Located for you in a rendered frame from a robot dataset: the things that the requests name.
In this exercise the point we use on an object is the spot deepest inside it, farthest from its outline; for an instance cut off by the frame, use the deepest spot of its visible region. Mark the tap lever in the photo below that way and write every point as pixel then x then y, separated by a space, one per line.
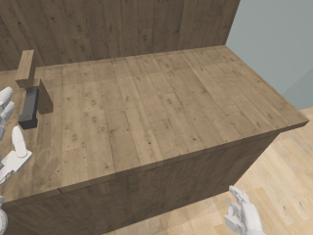
pixel 28 119

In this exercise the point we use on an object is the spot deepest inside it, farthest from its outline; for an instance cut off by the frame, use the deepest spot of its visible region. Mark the counter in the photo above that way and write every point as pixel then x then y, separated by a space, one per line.
pixel 142 110

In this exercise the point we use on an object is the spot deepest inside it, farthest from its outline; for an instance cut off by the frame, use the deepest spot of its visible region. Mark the right robot hand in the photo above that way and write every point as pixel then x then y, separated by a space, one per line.
pixel 244 217

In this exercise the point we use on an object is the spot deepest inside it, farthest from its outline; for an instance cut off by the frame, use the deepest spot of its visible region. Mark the left robot hand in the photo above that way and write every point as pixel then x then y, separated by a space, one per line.
pixel 15 160

